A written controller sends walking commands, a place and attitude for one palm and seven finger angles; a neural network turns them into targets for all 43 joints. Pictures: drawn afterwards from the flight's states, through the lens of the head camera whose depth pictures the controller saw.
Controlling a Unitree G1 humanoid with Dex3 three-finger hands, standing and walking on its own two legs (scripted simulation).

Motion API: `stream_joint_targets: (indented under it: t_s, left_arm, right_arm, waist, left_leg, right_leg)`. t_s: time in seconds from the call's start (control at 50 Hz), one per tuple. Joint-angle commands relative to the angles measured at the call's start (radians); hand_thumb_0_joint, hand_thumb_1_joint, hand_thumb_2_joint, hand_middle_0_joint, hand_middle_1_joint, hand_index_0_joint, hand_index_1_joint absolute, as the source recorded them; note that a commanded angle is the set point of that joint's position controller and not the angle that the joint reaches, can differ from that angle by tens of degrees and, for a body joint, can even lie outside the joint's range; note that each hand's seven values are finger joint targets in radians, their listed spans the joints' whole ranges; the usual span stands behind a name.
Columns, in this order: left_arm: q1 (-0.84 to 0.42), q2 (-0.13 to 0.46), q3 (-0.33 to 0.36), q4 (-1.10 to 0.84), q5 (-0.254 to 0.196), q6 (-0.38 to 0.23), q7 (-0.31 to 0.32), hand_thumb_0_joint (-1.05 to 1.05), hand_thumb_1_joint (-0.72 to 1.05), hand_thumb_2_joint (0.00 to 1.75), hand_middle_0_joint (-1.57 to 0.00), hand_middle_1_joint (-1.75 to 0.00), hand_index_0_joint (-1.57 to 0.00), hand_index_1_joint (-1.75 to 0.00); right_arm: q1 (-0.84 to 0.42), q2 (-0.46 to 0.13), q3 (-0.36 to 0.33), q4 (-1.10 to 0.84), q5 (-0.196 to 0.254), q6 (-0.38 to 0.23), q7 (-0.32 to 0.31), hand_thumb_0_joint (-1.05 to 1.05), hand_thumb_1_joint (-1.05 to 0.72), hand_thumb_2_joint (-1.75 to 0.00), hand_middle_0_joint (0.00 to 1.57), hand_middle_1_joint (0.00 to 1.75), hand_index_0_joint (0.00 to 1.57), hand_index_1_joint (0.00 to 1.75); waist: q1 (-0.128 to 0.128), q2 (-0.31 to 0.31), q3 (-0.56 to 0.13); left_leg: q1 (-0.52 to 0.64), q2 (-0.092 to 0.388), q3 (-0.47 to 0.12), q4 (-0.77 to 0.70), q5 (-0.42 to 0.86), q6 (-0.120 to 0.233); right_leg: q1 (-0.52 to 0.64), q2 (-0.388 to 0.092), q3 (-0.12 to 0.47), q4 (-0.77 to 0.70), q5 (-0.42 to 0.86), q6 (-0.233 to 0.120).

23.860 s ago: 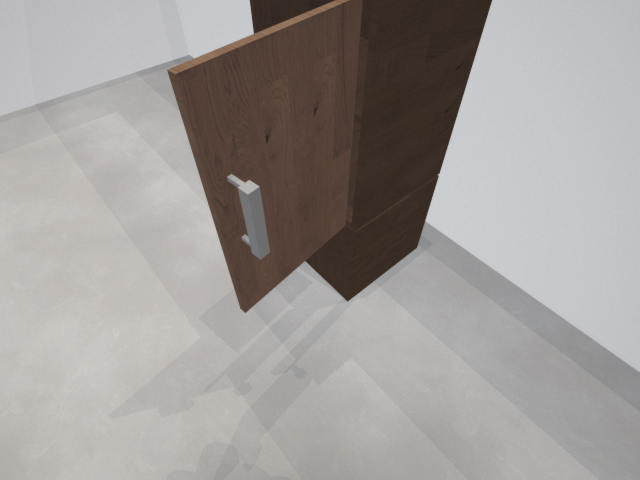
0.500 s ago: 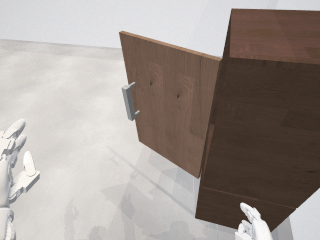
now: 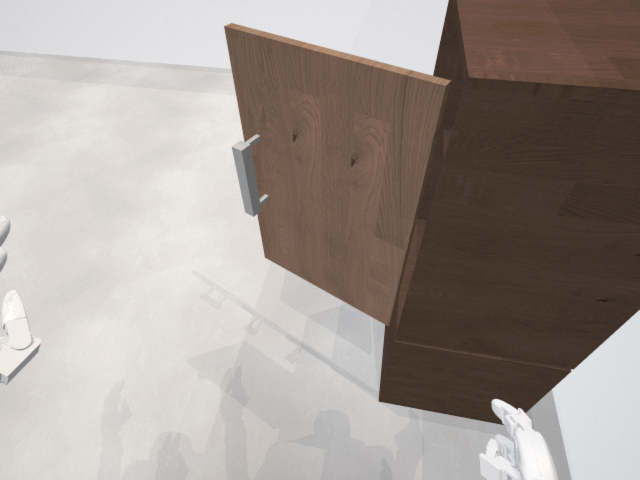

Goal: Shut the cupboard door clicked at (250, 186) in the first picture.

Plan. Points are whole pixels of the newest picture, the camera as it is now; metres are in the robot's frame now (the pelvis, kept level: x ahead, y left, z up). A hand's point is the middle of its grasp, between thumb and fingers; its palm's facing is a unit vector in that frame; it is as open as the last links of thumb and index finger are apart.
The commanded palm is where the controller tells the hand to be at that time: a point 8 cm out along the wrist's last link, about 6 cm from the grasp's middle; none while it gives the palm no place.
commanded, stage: step back with the hand held close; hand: left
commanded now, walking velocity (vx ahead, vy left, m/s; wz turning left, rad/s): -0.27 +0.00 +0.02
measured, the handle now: (254, 175) +0.68 +0.18 -0.02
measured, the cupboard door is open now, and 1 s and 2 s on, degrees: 66 66 66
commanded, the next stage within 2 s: stop stepping back and stand still in 1.16 s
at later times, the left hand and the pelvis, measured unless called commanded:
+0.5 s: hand out of the picture +0.14 +0.26 +0.17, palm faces +0.48 -0.75 -0.46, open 7.4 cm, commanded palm +0.07 +0.30 +0.18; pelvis -0.06 +0.00 -0.01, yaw +1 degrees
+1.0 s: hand out of the picture +0.06 +0.28 +0.17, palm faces +0.51 -0.70 -0.50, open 7.4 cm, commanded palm -0.01 +0.30 +0.18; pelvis -0.12 -0.01 -0.01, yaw +6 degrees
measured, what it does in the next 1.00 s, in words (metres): walks backwards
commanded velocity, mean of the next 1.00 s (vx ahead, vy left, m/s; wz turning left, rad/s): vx -0.36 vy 0.00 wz -0.04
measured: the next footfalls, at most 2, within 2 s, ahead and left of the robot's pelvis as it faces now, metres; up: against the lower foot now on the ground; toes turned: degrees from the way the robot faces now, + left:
right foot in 1.18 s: -0.26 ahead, -0.09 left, +0.00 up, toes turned +2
left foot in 1.40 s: -0.06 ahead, +0.07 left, +0.00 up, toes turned +1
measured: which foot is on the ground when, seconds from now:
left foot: down 0.00-1.00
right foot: down 0.00-0.92, up 0.94-1.00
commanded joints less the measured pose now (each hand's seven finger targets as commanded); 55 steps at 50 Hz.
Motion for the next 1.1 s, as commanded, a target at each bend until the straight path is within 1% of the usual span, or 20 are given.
stream_joint_targets:
  t_s: [0.0, 0.06, 0.18, 0.36, 0.42, 0.48, 0.54, 0.58, 0.64, 0.7, 0.74, 0.78, 0.82, 0.86, 0.88, 0.9, 0.92, 0.94, 0.98, 1.08]
  left_arm:
    - [-0.035, 0.151, 0.132, -0.179, 0.008, -0.073, 0.022, 0.00, 0.90, 0.90, -0.20, -0.30, -0.20, -0.30]
    - [-0.065, 0.147, 0.137, -0.181, 0.023, -0.090, 0.023, 0.00, 0.90, 0.90, -0.20, -0.30, -0.20, -0.30]
    - [-0.128, 0.150, 0.135, -0.232, 0.043, -0.120, 0.032, 0.00, 0.90, 0.90, -0.20, -0.30, -0.20, -0.30]
    - [-0.111, 0.160, 0.138, -0.248, 0.037, -0.152, 0.048, 0.00, 0.90, 0.90, -0.20, -0.30, -0.20, -0.30]
    - [-0.075, 0.187, 0.173, -0.254, 0.038, -0.165, 0.056, 0.00, 0.90, 0.90, -0.20, -0.30, -0.20, -0.30]
    - [-0.060, 0.173, 0.192, -0.253, 0.048, -0.175, 0.053, 0.00, 0.90, 0.90, -0.20, -0.30, -0.20, -0.30]
    - [-0.058, 0.159, 0.193, -0.226, 0.056, -0.176, 0.037, 0.00, 0.90, 0.90, -0.20, -0.30, -0.20, -0.30]
    - [-0.046, 0.158, 0.187, -0.231, 0.039, -0.178, 0.030, 0.00, 0.90, 0.90, -0.20, -0.30, -0.20, -0.30]
    - [-0.071, 0.152, 0.165, -0.266, 0.035, -0.183, 0.025, 0.00, 0.90, 0.90, -0.20, -0.30, -0.20, -0.30]
    - [-0.092, 0.178, 0.154, -0.285, 0.035, -0.178, 0.032, 0.00, 0.90, 0.90, -0.20, -0.30, -0.20, -0.30]
    - [-0.090, 0.193, 0.145, -0.298, 0.028, -0.164, 0.045, 0.00, 0.90, 0.90, -0.20, -0.30, -0.20, -0.30]
    - [-0.066, 0.213, 0.158, -0.280, 0.027, -0.157, 0.060, 0.00, 0.90, 0.90, -0.20, -0.30, -0.20, -0.30]
    - [-0.052, 0.222, 0.172, -0.277, 0.025, -0.153, 0.068, 0.00, 0.90, 0.90, -0.20, -0.30, -0.20, -0.30]
    - [-0.043, 0.206, 0.167, -0.300, 0.025, -0.160, 0.066, 0.00, 0.90, 0.90, -0.20, -0.30, -0.20, -0.30]
    - [-0.048, 0.212, 0.185, -0.306, 0.031, -0.171, 0.064, 0.00, 0.90, 0.90, -0.20, -0.30, -0.20, -0.30]
    - [-0.038, 0.207, 0.210, -0.285, 0.034, -0.178, 0.057, 0.00, 0.90, 0.90, -0.20, -0.30, -0.20, -0.30]
    - [-0.043, 0.203, 0.209, -0.278, 0.041, -0.182, 0.046, 0.00, 0.90, 0.90, -0.20, -0.30, -0.20, -0.30]
    - [-0.031, 0.185, 0.210, -0.254, 0.042, -0.171, 0.039, 0.00, 0.90, 0.90, -0.20, -0.30, -0.20, -0.30]
    - [-0.048, 0.148, 0.168, -0.267, 0.027, -0.161, 0.031, 0.00, 0.90, 0.90, -0.20, -0.30, -0.20, -0.30]
    - [-0.124, 0.111, 0.059, -0.327, 0.004, -0.169, 0.023, 0.00, 0.90, 0.90, -0.20, -0.30, -0.20, -0.30]
  right_arm:
    - [-0.087, -0.143, -0.044, -0.157, -0.007, -0.053, -0.010, 0.00, -0.90, -0.90, 0.20, 0.30, 0.20, 0.30]
    - [-0.084, -0.143, -0.041, -0.158, -0.010, -0.067, -0.011, 0.00, -0.90, -0.90, 0.20, 0.30, 0.20, 0.30]
    - [-0.066, -0.145, -0.041, -0.148, -0.015, -0.101, -0.006, 0.00, -0.90, -0.90, 0.20, 0.30, 0.20, 0.30]
    - [-0.050, -0.126, -0.040, -0.117, -0.023, -0.129, 0.010, 0.00, -0.90, -0.90, 0.20, 0.30, 0.20, 0.30]
    - [-0.053, -0.139, -0.043, -0.115, -0.023, -0.135, 0.007, 0.00, -0.90, -0.90, 0.20, 0.30, 0.20, 0.30]
    - [-0.060, -0.147, -0.047, -0.120, -0.022, -0.145, 0.001, 0.00, -0.90, -0.90, 0.20, 0.30, 0.20, 0.30]
    - [-0.066, -0.145, -0.058, -0.123, -0.024, -0.153, 0.002, 0.00, -0.90, -0.90, 0.20, 0.30, 0.20, 0.30]
    - [-0.056, -0.137, -0.058, -0.113, -0.024, -0.158, 0.005, 0.00, -0.90, -0.90, 0.20, 0.30, 0.20, 0.30]
    - [-0.052, -0.127, -0.054, -0.095, -0.028, -0.165, 0.009, 0.00, -0.90, -0.90, 0.20, 0.30, 0.20, 0.30]
    - [-0.058, -0.112, -0.056, -0.093, -0.022, -0.159, 0.017, 0.00, -0.90, -0.90, 0.20, 0.30, 0.20, 0.30]
    - [-0.052, -0.084, -0.051, -0.075, -0.029, -0.141, 0.024, 0.00, -0.90, -0.90, 0.20, 0.30, 0.20, 0.30]
    - [-0.057, -0.069, -0.050, -0.066, -0.025, -0.119, 0.028, 0.00, -0.90, -0.90, 0.20, 0.30, 0.20, 0.30]
    - [-0.055, -0.075, -0.050, -0.061, -0.026, -0.104, 0.023, 0.00, -0.90, -0.90, 0.20, 0.30, 0.20, 0.30]
    - [-0.062, -0.102, -0.046, -0.079, -0.025, -0.101, 0.008, 0.00, -0.90, -0.90, 0.20, 0.30, 0.20, 0.30]
    - [-0.080, -0.113, -0.051, -0.088, -0.021, -0.112, -0.001, 0.00, -0.90, -0.90, 0.20, 0.30, 0.20, 0.30]
    - [-0.082, -0.120, -0.058, -0.090, -0.019, -0.128, -0.005, 0.00, -0.90, -0.90, 0.20, 0.30, 0.20, 0.30]
    - [-0.104, -0.125, -0.063, -0.100, -0.020, -0.143, -0.008, 0.00, -0.90, -0.90, 0.20, 0.30, 0.20, 0.30]
    - [-0.080, -0.124, -0.070, -0.093, -0.028, -0.152, -0.007, 0.00, -0.90, -0.90, 0.20, 0.30, 0.20, 0.30]
    - [-0.080, -0.112, -0.071, -0.076, -0.035, -0.166, 0.005, 0.00, -0.90, -0.90, 0.20, 0.30, 0.20, 0.30]
    - [-0.062, -0.101, -0.045, -0.007, -0.045, -0.207, 0.025, 0.00, -0.90, -0.90, 0.20, 0.30, 0.20, 0.30]
  waist:
    - [0.005, 0.062, -0.076]
    - [-0.001, 0.051, -0.045]
    - [-0.008, 0.053, -0.035]
    - [-0.014, -0.020, -0.031]
    - [-0.012, 0.047, -0.051]
    - [-0.003, 0.142, -0.079]
    - [0.001, 0.154, -0.058]
    - [-0.005, 0.067, -0.066]
    - [-0.012, 0.057, -0.116]
    - [-0.018, -0.053, -0.116]
    - [-0.024, -0.125, -0.096]
    - [-0.028, -0.194, -0.119]
    - [-0.036, -0.143, -0.097]
    - [-0.031, 0.033, -0.065]
    - [-0.024, 0.149, -0.086]
    - [-0.015, 0.244, -0.123]
    - [-0.005, 0.292, -0.120]
    - [-0.008, 0.243, -0.105]
    - [0.002, 0.148, -0.087]
    - [-0.003, 0.198, -0.158]
  left_leg:
    - [-0.331, 0.196, -0.209, -0.226, -0.075, 0.012]
    - [-0.466, 0.190, -0.216, -0.244, -0.288, 0.033]
    - [-0.521, 0.174, -0.219, -0.203, -0.439, 0.042]
    - [-0.361, 0.108, -0.180, -0.045, -0.311, -0.005]
    - [-0.411, 0.141, -0.214, -0.124, -0.343, 0.011]
    - [-0.610, 0.241, -0.294, -0.268, -0.471, 0.058]
    - [-0.687, 0.297, -0.338, -0.302, -0.520, 0.078]
    - [-0.561, 0.260, -0.297, -0.215, -0.346, 0.057]
    - [-0.471, 0.200, -0.229, -0.135, -0.267, 0.030]
    - [-0.350, 0.105, -0.142, 0.052, -0.313, -0.022]
    - [-0.186, 0.051, -0.114, 0.186, -0.182, -0.065]
    - [-0.071, 0.029, -0.088, 0.280, -0.125, -0.076]
    - [-0.026, 0.049, -0.109, 0.187, -0.114, -0.066]
    - [-0.121, 0.137, -0.205, -0.094, -0.085, -0.021]
    - [-0.261, 0.227, -0.269, -0.195, -0.167, 0.017]
    - [-0.446, 0.323, -0.352, -0.330, -0.405, 0.057]
    - [-0.568, 0.387, -0.416, -0.409, -0.529, 0.085]
    - [-0.561, 0.406, -0.408, -0.406, -0.509, 0.090]
    - [-0.410, 0.372, -0.331, -0.319, -0.315, 0.074]
    - [0.075, 0.319, -0.252, -0.256, 0.154, 0.001]
  right_leg:
    - [0.298, -0.010, 0.048, 0.095, 0.184, 0.002]
    - [0.355, -0.012, 0.062, 0.116, 0.172, 0.004]
    - [0.315, -0.021, 0.101, 0.112, 0.038, -0.007]
    - [0.085, -0.112, 0.204, -0.057, -0.110, -0.062]
    - [0.149, -0.063, 0.144, 0.005, -0.073, -0.038]
    - [0.361, 0.029, 0.063, 0.229, 0.055, -0.001]
    - [0.418, 0.082, 0.053, 0.317, 0.083, 0.011]
    - [0.331, 0.061, 0.088, 0.245, 0.165, -0.006]
    - [0.277, 0.003, 0.178, 0.173, 0.232, -0.028]
    - [0.079, -0.128, 0.358, -0.035, 0.029, -0.079]
    - [-0.112, -0.241, 0.429, -0.173, -0.040, -0.143]
    - [-0.194, -0.279, 0.384, -0.224, -0.045, -0.153]
    - [-0.230, -0.241, 0.304, -0.203, -0.042, -0.129]
    - [-0.139, -0.061, 0.153, -0.053, -0.059, -0.043]
    - [0.016, 0.022, 0.082, 0.082, -0.010, -0.005]
    - [0.217, 0.085, 0.036, 0.261, -0.030, 0.014]
    - [0.319, 0.117, 0.028, 0.381, -0.076, 0.022]
    - [0.300, 0.122, 0.037, 0.451, -0.101, 0.020]
    - [0.177, 0.097, 0.044, 0.379, -0.177, 0.007]
    - [0.003, 0.069, 0.006, -0.041, -0.191, -0.007]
